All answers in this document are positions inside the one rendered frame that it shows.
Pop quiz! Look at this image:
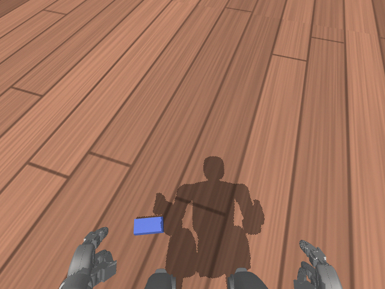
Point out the right robot hand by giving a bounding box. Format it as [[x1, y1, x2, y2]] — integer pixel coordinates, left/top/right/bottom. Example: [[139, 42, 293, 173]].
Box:
[[294, 240, 343, 289]]

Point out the left robot hand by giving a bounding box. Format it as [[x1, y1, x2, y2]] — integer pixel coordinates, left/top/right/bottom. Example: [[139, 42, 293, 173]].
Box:
[[67, 227, 117, 287]]

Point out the small box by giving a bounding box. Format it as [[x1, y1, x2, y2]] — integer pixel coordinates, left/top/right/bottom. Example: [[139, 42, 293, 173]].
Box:
[[134, 217, 164, 235]]

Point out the left robot arm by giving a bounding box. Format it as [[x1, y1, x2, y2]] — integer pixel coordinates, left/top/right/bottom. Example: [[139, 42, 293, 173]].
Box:
[[59, 273, 93, 289]]

